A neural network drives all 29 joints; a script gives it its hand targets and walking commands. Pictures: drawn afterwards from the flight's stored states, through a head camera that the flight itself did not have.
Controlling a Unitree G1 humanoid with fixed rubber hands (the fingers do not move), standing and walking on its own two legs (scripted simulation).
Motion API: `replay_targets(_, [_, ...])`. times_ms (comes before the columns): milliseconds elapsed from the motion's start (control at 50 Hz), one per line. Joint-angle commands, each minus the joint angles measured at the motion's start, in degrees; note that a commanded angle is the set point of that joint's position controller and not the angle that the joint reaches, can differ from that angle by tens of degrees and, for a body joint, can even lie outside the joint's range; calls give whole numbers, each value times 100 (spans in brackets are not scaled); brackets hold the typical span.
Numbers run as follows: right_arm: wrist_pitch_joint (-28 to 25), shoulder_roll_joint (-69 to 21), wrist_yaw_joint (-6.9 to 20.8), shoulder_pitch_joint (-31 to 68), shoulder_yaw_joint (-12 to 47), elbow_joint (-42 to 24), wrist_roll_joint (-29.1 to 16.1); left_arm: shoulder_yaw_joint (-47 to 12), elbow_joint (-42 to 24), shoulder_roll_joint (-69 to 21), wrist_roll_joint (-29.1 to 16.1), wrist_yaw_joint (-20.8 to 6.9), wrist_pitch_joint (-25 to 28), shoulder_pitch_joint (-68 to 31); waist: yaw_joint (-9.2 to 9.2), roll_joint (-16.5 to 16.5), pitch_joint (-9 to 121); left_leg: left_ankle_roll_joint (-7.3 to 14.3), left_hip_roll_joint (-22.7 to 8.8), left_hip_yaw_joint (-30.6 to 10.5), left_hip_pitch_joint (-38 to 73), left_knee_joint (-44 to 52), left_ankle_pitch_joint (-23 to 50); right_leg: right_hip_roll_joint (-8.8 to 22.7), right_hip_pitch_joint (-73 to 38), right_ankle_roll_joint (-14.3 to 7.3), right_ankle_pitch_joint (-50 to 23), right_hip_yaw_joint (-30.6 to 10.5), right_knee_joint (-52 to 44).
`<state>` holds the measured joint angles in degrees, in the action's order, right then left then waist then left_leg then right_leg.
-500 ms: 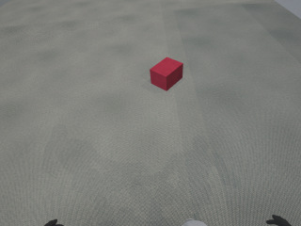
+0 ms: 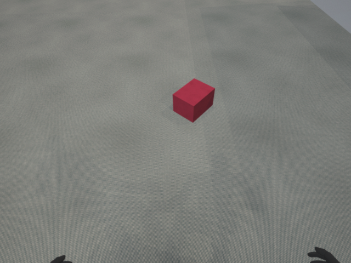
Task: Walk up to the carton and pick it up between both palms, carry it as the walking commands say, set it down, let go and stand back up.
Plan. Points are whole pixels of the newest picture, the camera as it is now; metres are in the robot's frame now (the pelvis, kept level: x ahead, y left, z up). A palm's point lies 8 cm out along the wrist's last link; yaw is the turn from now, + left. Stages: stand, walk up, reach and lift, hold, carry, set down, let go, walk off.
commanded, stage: walk up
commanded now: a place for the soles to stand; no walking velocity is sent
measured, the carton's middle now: (193, 99) +1.38 -0.05 -0.68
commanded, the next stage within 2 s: none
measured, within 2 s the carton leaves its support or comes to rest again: neither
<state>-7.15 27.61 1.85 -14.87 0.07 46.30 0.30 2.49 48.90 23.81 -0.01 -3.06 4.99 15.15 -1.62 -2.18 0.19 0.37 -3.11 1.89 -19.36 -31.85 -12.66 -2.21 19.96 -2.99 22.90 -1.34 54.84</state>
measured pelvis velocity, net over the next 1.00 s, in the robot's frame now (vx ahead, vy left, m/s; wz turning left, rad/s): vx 0.35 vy -0.01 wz -0.01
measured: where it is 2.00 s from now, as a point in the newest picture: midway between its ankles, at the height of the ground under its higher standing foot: (195, 183)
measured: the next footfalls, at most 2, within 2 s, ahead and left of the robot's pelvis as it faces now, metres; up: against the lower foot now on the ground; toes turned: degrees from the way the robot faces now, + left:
right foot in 0.32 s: +0.27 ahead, -0.14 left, +0.00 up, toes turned +3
left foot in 0.82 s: +0.42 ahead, +0.11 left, +0.00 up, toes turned +3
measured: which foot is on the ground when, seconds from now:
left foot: down 0.00-0.32, up 0.34-0.80, down 0.82-1.00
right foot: up 0.00-0.30, down 0.32-0.82, up 0.84-1.00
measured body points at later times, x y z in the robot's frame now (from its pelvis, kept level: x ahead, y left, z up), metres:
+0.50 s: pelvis +0.18 -0.06 +0.00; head +0.17 -0.09 +0.45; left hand +0.25 +0.27 -0.08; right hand +0.31 -0.38 -0.10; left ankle +0.17 +0.09 -0.68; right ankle +0.23 -0.14 -0.73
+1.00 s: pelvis +0.35 -0.01 +0.00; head +0.37 +0.00 +0.45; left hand +0.43 +0.31 -0.11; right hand +0.44 -0.34 -0.08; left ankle +0.38 +0.10 -0.73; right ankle +0.39 -0.16 -0.67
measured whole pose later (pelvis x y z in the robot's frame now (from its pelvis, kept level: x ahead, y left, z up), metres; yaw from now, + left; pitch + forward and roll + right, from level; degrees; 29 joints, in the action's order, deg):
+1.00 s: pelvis +0.35 -0.01 +0.00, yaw -1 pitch -1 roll -2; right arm -6.3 26.4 1.1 -18.0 0.1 45.7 0.3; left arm 2.4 48.6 24.0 0.0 -3.4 4.4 15.9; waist -1.9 -0.6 -1.9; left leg 0.3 -4.0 2.3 -16.4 -31.5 -14.4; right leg -1.5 29.0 -3.4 20.3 -1.5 55.9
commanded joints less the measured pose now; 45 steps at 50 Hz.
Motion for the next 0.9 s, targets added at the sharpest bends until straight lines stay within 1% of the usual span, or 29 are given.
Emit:
replay_targets(0, [-67,1100,-147,-744,-655,-109,-7,203,-498,1007,-79,-43,55,-185,450,-172,340,895,-1265,-1014,2656,997,2634,408,2141,175,-442,-564,445])
replay_targets(40, [-41,1100,-129,-662,-615,-135,-58,209,-462,956,-66,-91,-6,-287,451,-366,102,813,-1027,-639,2042,1198,2934,304,1864,248,-720,-266,120])
replay_targets(100, [-10,1156,-63,-336,-634,-297,-59,180,-508,886,-41,-166,-41,-508,383,-521,-168,1093,-951,-293,1392,1579,2069,376,1606,314,-1226,30,-855])
replay_targets(160, [41,1282,7,33,-656,-428,-5,192,-485,860,-24,-283,-38,-559,245,-745,-238,1091,-978,-96,643,1705,793,492,659,272,-1856,490,-1895])
replay_targets(200, [97,1360,-3,163,-662,-492,22,229,-357,879,12,-292,-34,-34,18,-836,127,1039,-1153,-195,693,1309,420,423,-30,248,-2009,677,-1928])
replay_targets(240, [140,1413,-37,232,-657,-494,27,289,-206,969,30,-240,-57,543,-224,-647,401,917,-1187,-149,848,507,775,348,-608,206,-1959,700,-2176])
replay_targets(260, [179,1288,-57,134,-609,-502,47,353,-107,1090,40,-178,-40,950,-403,-23,666,824,-916,12,832,-578,1038,172,-1132,164,-1534,532,-2452])
replay_targets(280, [226,1083,-51,-235,-534,-447,61,449,-34,1266,56,-99,-15,1524,-645,749,929,669,-463,215,415,-1984,625,45,-1932,42,-948,84,-2745])
replay_targets(300, [222,742,-29,-328,-395,-535,25,528,-77,1689,106,4,27,1740,-653,1790,811,425,179,223,-901,-2941,-963,1080,-2532,-262,-293,-2037,-3299])
replay_targets(320, [206,790,-39,-360,-380,-665,30,514,-254,1980,97,29,66,1411,-271,1743,424,329,514,-251,-1974,-3482,-1759,1841,-2537,-726,35,-4254,-4001])
replay_targets(340, [277,944,-64,-139,-415,-548,53,458,-288,1891,55,62,49,1011,-105,883,-386,393,134,-445,-2036,-3491,-1603,1911,-1609,-824,360,-3881,-4035])
replay_targets(360, [356,1059,-70,-250,-486,-404,47,499,-387,1846,60,78,42,508,50,664,-669,390,-86,-640,-1811,-3343,-1263,1730,-1106,-700,786,-3467,-4174])
replay_targets(380, [366,1124,-41,-94,-529,-319,68,487,-415,1680,39,105,59,437,56,597,-893,322,-153,-617,-1681,-3129,-997,1488,-726,-522,837,-3137,-4361])
replay_targets(420, [426,1133,51,-87,-589,-341,8,456,-385,1694,32,98,64,461,125,792,-697,226,-131,-440,-1201,-2698,-688,1279,-358,-466,1249,-2630,-4598])
replay_targets(440, [428,1132,85,-55,-612,-365,29,456,-406,1667,34,84,73,483,101,747,-697,206,-107,-388,-1176,-2546,-522,1182,-375,-461,1203,-2510,-4606])
replay_targets(500, [419,1111,107,215,-659,-401,24,463,-398,1679,46,70,69,545,-7,646,-524,108,-187,-335,-1277,-1965,-355,1295,-723,-626,1056,-2296,-4646])
replay_targets(540, [402,1107,118,427,-668,-409,25,458,-385,1646,34,62,67,559,-81,715,-628,33,-253,-329,-1341,-1645,-145,1301,-839,-657,784,-2155,-4675])
replay_targets(580, [384,1060,122,684,-662,-451,33,465,-376,1593,33,65,41,626,-183,541,-665,-16,-223,-313,-1496,-1396,-123,1302,-1137,-663,605,-2133,-4637])
replay_targets(600, [363,1039,120,727,-639,-426,36,467,-356,1628,34,60,34,616,-202,672,-627,-21,-219,-292,-1451,-1223,-163,1289,-1255,-704,469,-2068,-4576])
replay_targets(660, [277,937,113,945,-597,-489,69,450,-357,1602,50,33,2,675,-304,712,-627,24,-133,-199,-1231,-630,-409,1303,-1583,-898,-430,-1847,-4258])
replay_targets(720, [161,756,70,876,-566,-527,53,415,-363,1544,30,29,-36,661,-251,824,-304,109,103,30,-773,31,-464,1331,-1874,-933,-2549,-1600,-3541])
replay_targets(740, [120,713,34,536,-571,-432,47,418,-403,1518,12,34,-48,433,-19,708,-123,149,190,139,-183,644,-42,1254,-1724,-845,-3187,-1351,-3092])
replay_targets(760, [65,760,-34,-152,-623,-230,57,375,-505,1437,-31,35,-63,161,350,484,238,190,345,280,978,1204,453,965,-1277,-601,-3666,-926,-2212])
replay_targets(780, [23,1102,-119,-1010,-783,-35,120,292,-635,1120,-67,42,-26,4,757,-271,909,501,-401,-656,2390,1495,406,572,-384,-254,-3323,-511,-760])
replay_targets(800, [-20,1509,-178,-1358,-888,-46,186,168,-687,647,-72,44,24,263,794,-1399,1268,848,-1760,-2374,3826,1405,239,-143,1429,-1,-121,-314,281])
replay_targets(820, [-12,1719,-188,-1145,-936,-150,117,219,-563,1028,14,116,21,350,700,-898,979,1162,-2175,-3027,3898,1250,379,-134,2356,36,425,-472,848])
replay_targets(840, [-1,1478,-199,-970,-856,-218,79,208,-511,1187,-12,130,9,156,619,-237,694,1198,-1976,-2609,3580,1053,927,111,2424,30,155,-594,1014])
replay_targets(860, [-26,1405,-193,-814,-813,-186,-21,250,-540,1204,-9,88,4,-11,608,-34,401,1315,-1949,-2246,2885,1041,1257,289,2234,99,13,-571,1194])
replay_targets(880, [-22,1257,-178,-667,-748,-225,-18,249,-551,1131,-24,35,-5,62,480,-139,278,1194,-1646,-1691,2526,1077,1466,392,2025,99,-133,-595,799])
